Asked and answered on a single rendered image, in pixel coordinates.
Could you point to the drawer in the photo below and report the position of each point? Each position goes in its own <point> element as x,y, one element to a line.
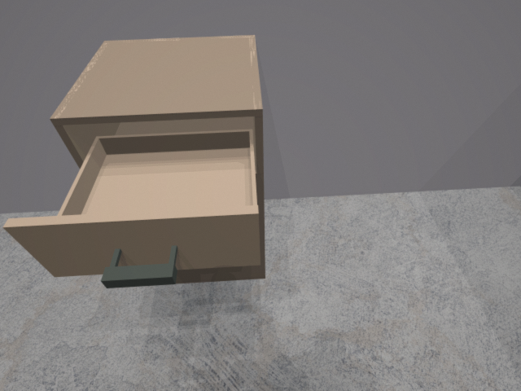
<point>144,193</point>

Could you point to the cabinet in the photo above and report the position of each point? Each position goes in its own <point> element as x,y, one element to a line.
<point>170,85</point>

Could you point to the handle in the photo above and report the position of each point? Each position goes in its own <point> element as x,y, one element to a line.
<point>136,276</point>

